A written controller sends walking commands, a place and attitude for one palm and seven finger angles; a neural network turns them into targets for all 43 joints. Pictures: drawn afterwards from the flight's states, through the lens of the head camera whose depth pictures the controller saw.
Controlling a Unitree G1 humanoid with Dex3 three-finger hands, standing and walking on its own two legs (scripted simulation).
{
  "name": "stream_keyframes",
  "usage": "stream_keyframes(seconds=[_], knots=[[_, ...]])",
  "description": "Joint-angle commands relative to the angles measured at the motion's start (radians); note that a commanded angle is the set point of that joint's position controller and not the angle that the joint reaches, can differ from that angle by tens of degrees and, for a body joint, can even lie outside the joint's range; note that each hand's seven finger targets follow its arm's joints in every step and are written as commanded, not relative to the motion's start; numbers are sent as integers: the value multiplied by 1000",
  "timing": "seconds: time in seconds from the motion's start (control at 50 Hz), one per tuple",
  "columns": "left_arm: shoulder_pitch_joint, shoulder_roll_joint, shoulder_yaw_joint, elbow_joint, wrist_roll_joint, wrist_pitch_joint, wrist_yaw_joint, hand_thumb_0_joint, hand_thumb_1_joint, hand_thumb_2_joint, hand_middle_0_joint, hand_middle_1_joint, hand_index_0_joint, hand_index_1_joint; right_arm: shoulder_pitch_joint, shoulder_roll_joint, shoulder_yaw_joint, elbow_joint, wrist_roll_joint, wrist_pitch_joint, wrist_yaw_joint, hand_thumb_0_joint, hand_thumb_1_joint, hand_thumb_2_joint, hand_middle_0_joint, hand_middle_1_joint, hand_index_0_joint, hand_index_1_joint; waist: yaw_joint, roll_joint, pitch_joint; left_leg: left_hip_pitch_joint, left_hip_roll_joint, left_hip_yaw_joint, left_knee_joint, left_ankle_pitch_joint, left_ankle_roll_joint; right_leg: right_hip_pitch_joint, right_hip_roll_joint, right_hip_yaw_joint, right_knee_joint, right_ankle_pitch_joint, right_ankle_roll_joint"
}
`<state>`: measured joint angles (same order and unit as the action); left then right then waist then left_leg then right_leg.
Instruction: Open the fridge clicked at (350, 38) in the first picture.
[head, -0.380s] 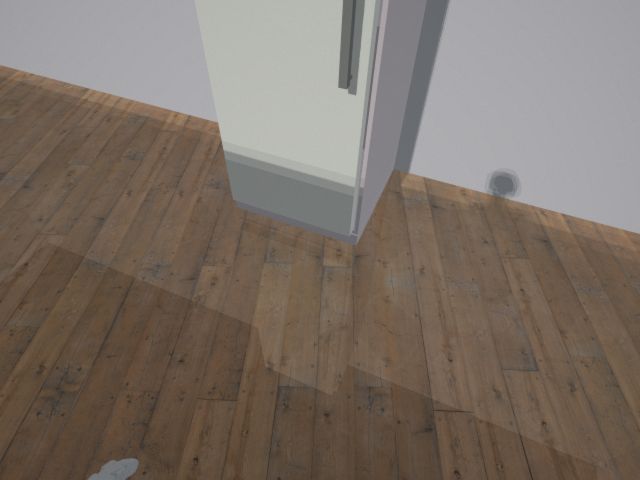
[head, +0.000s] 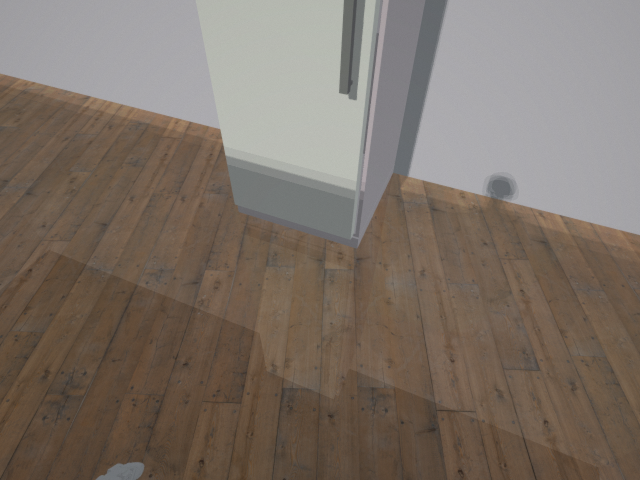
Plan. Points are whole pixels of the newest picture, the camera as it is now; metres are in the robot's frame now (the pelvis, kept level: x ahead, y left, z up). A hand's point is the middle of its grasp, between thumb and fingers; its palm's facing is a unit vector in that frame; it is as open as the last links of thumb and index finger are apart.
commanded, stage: stand and wait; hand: right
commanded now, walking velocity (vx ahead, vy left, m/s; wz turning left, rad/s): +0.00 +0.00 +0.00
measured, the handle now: out of the picture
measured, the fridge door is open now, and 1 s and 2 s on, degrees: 0 0 0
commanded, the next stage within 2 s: look at it before walking up in 0.44 s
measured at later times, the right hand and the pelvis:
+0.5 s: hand out of the picture +0.06 -0.24 -0.15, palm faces -0.03 +0.94 -0.34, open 7.3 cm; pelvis -0.01 +0.01 +0.00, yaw +0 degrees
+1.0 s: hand out of the picture +0.06 -0.24 -0.15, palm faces -0.03 +0.94 -0.33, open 7.3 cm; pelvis -0.01 +0.01 +0.00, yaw +0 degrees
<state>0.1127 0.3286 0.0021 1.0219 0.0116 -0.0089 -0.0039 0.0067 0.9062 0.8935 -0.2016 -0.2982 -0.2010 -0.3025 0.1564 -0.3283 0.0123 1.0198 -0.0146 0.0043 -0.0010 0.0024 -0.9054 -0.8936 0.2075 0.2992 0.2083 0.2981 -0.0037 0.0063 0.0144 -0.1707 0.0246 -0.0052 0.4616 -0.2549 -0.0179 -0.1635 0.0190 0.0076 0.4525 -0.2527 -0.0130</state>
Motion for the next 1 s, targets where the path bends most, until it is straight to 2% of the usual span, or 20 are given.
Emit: stream_keyframes(seconds=[0.0,0.34,0.46,0.48,0.58,0.6,0.66,0.72,0.98], knots=[[-60,207,42,-57,0,-22,16,0,900,900,-200,-300,-200,-300,-53,-214,-48,-65,3,-27,-11,0,-900,-900,200,300,200,300,3,-1,-48,12,95,-86,-88,154,48,-5,-118,92,-82,169,-28],[-27,213,35,10,-1,-21,12,0,900,900,-200,-300,-200,-300,-51,-217,-47,-14,4,-27,-8,0,-900,-900,200,300,200,300,3,5,-19,-2,95,-107,-140,35,50,-20,-121,105,-126,88,-19],[-24,212,34,19,-2,-22,13,0,900,900,-200,-300,-200,-300,-54,-216,-47,-8,4,-29,-8,0,-900,-900,200,300,200,300,1,18,-13,0,96,-109,-146,51,50,-22,-123,105,-127,104,-17],[-26,214,33,19,-2,-22,12,0,900,900,-200,-300,-200,-300,-55,-215,-46,-9,4,-28,-8,0,-900,-900,200,300,200,300,2,5,-8,-6,95,-106,-146,44,48,-21,-123,105,-132,97,-16],[-24,211,34,23,-2,-23,13,0,900,900,-200,-300,-200,-300,-56,-215,-47,-7,3,-29,-9,0,-900,-900,200,300,200,300,2,1,-24,4,95,-107,-144,66,48,-10,-125,105,-131,115,-16],[-24,211,35,21,-3,-23,13,0,900,900,-200,-300,-200,-300,-52,-215,-49,-8,2,-30,-10,0,-900,-900,200,300,200,300,0,15,-29,9,97,-103,-143,80,49,-9,-127,105,-125,128,-17],[-30,210,34,23,-2,-23,13,0,900,900,-200,-300,-200,-300,-53,-214,-47,-5,3,-29,-9,0,-900,-900,200,300,200,300,-1,-7,-19,5,95,-102,-145,75,46,-11,-128,105,-134,117,-16],[-27,211,34,21,-3,-23,13,0,900,900,-200,-300,-200,-300,-54,-216,-47,-6,3,-30,-9,0,-900,-900,200,300,200,300,2,11,-28,11,97,-103,-146,87,48,-6,-127,103,-130,131,-15],[-42,216,31,25,-4,-24,15,0,900,900,-200,-300,-200,-300,-51,-215,-46,0,3,-31,-9,0,-900,-900,200,300,200,300,1,-11,-44,33,97,-93,-140,156,45,20,-134,102,-134,177,-14]])
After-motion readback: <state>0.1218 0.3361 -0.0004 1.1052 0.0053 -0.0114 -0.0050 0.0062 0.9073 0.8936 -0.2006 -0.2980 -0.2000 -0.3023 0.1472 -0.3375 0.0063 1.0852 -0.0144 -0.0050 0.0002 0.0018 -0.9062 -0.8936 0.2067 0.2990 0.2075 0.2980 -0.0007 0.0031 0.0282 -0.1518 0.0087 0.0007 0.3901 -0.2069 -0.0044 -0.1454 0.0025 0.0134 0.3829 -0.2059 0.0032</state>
